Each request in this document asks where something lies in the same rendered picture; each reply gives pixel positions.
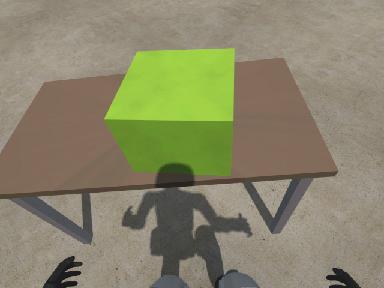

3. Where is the robot thigh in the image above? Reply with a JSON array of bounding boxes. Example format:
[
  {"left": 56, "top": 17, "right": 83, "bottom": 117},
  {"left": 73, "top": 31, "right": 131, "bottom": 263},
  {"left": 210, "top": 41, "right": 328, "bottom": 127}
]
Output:
[
  {"left": 150, "top": 275, "right": 189, "bottom": 288},
  {"left": 219, "top": 272, "right": 260, "bottom": 288}
]

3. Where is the right robot hand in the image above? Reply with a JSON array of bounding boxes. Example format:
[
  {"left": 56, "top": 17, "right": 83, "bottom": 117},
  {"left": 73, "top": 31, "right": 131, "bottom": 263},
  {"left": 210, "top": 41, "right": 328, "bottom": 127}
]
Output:
[{"left": 326, "top": 268, "right": 360, "bottom": 288}]

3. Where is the left robot thigh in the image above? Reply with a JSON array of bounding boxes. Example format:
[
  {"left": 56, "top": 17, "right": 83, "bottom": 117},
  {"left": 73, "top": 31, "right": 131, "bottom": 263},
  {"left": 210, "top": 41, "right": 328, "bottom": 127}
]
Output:
[{"left": 150, "top": 275, "right": 189, "bottom": 288}]

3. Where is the carton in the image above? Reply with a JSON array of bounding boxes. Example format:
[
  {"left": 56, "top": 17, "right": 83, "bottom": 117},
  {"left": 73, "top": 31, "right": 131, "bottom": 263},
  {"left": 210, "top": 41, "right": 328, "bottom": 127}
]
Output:
[{"left": 104, "top": 48, "right": 235, "bottom": 176}]

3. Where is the right robot thigh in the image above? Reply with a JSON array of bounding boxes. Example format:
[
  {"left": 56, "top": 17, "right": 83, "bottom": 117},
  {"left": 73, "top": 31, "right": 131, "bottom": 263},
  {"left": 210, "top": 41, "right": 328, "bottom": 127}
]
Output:
[{"left": 219, "top": 272, "right": 260, "bottom": 288}]

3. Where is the table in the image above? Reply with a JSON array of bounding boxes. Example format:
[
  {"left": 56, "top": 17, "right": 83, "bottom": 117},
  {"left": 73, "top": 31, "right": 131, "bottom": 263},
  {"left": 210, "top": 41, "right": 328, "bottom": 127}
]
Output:
[{"left": 0, "top": 58, "right": 338, "bottom": 244}]

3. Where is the left robot hand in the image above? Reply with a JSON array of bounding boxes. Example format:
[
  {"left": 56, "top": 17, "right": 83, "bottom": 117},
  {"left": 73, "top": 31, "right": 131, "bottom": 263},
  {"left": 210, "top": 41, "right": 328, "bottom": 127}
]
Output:
[{"left": 43, "top": 256, "right": 83, "bottom": 288}]

